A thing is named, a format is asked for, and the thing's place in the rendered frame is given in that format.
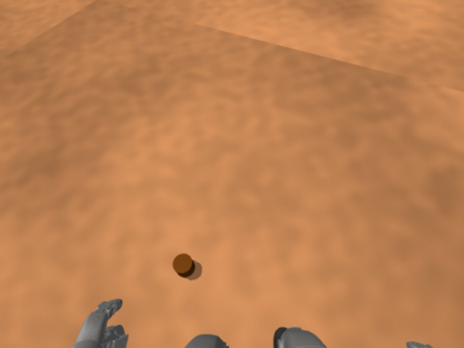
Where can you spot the tin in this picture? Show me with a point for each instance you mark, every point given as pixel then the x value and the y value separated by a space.
pixel 183 265

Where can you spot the left robot hand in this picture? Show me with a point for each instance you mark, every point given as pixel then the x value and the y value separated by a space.
pixel 95 326

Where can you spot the right robot foot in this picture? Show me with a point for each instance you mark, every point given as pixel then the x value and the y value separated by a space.
pixel 278 333

